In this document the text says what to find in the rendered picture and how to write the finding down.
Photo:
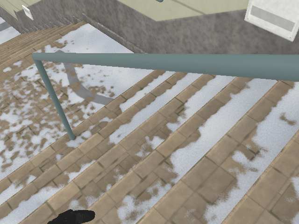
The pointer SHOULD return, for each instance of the left robot hand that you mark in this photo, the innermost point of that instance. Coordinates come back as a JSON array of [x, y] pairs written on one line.
[[73, 217]]

